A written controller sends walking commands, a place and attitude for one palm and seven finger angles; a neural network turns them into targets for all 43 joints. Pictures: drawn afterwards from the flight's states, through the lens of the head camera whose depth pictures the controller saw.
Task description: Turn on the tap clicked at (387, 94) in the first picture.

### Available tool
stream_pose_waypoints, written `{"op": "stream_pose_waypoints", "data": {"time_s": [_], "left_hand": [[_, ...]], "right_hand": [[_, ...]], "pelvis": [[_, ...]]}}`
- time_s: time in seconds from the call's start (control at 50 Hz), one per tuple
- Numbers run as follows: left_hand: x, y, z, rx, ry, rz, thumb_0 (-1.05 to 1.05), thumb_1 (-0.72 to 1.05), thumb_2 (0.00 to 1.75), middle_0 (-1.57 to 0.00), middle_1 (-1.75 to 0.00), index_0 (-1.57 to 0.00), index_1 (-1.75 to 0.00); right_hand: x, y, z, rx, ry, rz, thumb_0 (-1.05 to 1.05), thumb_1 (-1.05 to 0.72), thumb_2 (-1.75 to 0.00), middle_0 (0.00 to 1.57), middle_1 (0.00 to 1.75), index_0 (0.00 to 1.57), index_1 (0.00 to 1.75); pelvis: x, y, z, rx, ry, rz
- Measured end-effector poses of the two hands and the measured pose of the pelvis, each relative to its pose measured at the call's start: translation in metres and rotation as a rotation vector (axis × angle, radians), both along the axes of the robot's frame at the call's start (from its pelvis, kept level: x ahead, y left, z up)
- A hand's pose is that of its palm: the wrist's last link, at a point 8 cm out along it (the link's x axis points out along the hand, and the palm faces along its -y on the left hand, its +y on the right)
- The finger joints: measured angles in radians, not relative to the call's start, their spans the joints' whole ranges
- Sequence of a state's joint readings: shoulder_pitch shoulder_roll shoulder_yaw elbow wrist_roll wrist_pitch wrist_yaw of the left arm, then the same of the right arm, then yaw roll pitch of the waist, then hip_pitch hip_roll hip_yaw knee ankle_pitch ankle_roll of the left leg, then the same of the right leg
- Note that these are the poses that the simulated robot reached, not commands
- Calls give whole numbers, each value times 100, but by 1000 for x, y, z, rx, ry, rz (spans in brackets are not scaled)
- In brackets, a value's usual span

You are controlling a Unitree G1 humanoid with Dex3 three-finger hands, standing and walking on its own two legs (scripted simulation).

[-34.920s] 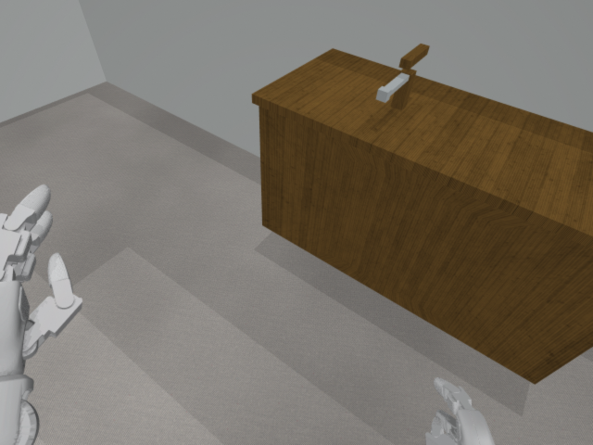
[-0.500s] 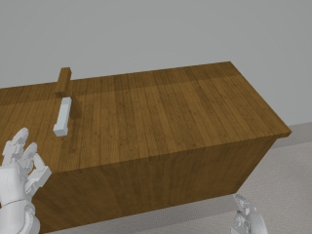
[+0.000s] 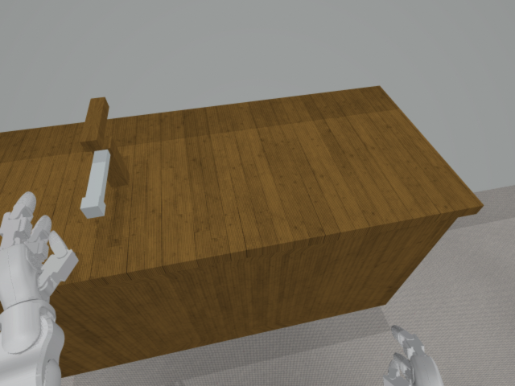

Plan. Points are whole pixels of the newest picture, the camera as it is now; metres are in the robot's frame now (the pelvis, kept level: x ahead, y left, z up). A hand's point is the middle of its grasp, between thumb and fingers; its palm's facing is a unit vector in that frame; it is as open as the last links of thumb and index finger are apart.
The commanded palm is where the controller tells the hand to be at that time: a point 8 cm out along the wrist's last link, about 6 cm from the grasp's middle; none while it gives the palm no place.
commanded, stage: reach beside the lever's end, fingers flat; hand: left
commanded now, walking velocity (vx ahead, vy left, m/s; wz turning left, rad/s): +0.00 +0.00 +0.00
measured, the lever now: (93, 206) +0.37 +0.32 +0.06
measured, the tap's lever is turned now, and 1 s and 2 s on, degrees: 0 0 3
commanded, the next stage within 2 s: push the lever round in 1.08 s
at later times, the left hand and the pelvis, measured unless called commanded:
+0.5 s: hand (69, 233) +0.31 +0.33 +0.06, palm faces +0.57 -0.82 -0.11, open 7.8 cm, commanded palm +0.27 +0.37 +0.06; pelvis +0.01 -0.01 -0.01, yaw -1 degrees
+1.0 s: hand (72, 227) +0.33 +0.35 +0.04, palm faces +0.52 -0.85 -0.11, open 7.8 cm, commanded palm +0.29 +0.38 +0.04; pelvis +0.00 +0.01 -0.02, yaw -2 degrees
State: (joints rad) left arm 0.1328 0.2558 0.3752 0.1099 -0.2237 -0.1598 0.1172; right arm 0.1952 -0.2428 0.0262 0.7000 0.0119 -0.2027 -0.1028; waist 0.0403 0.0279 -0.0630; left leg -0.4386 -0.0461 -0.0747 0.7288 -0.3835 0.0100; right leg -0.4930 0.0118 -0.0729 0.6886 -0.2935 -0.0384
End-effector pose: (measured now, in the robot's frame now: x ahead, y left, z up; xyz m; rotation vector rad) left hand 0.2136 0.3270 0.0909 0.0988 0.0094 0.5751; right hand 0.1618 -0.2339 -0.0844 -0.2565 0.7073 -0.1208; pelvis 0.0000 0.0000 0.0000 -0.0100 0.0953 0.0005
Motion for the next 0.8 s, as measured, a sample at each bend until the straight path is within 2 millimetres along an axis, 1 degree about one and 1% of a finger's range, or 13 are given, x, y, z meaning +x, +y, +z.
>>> {"op": "stream_pose_waypoints", "data": {"time_s": [0.14, 0.22, 0.28, 0.34, 0.42, 0.56, 0.62, 0.72, 0.8], "left_hand": [[23, 5, -5, 6, -1, -8, 1, 90, 90, -17, -22, -17, -21], [38, 8, -7, 2, 7, -14, 1, 90, 90, -17, -21, -17, -20], [46, 12, -11, -6, 24, -13, 1, 90, 90, -17, -20, -17, -19], [49, 18, -14, -3, 41, -4, 1, 90, 90, -17, -19, -17, -19], [48, 26, -17, 3, 40, 15, 1, 90, 90, -16, -18, -16, -18], [50, 47, -28, -9, 37, 39, 1, 90, 90, -16, -16, -16, -16], [56, 53, -32, -13, 42, 28, 1, 90, 90, -15, -16, -15, -16], [71, 61, -37, -17, 36, 4, 1, 90, 90, -15, -15, -15, -15], [81, 60, -37, -15, 28, -26, 1, 90, 90, -15, -15, -15, -15]], "right_hand": [[-7, -8, -7, -19, 37, -17, 2, -90, -90, 21, 30, 20, 30], [-13, -14, -10, -23, 61, -36, 2, -90, -90, 21, 30, 20, 30], [-17, -18, -12, -25, 82, -54, 2, -90, -90, 21, 30, 20, 30], [-23, -23, -14, -29, 105, -69, 1, -90, -90, 21, 30, 20, 30], [-30, -29, -17, -37, 140, -80, 1, -90, -90, 21, 30, 20, 30], [-42, -36, -25, -63, 207, -90, 1, -90, -90, 21, 30, 20, 30], [-47, -37, -28, -76, 227, -92, 1, -90, -90, 21, 30, 20, 30], [-56, -37, -31, -89, 256, -100, 1, -90, -90, 21, 30, 20, 30], [-64, -34, -32, -85, 272, -112, 1, -90, -90, 21, 30, 20, 30]], "pelvis": [[-2, -3, -3, 0, 22, 0], [0, -4, -4, 1, 37, -5], [2, -6, -4, 2, 48, -11], [5, -7, -5, 1, 56, -15], [7, -7, -6, -1, 68, -17], [4, -8, -11, -6, 92, -11], [2, -7, -14, -10, 105, -8], [-1, -4, -18, -15, 127, -10], [0, 1, -19, -19, 137, -17]]}}
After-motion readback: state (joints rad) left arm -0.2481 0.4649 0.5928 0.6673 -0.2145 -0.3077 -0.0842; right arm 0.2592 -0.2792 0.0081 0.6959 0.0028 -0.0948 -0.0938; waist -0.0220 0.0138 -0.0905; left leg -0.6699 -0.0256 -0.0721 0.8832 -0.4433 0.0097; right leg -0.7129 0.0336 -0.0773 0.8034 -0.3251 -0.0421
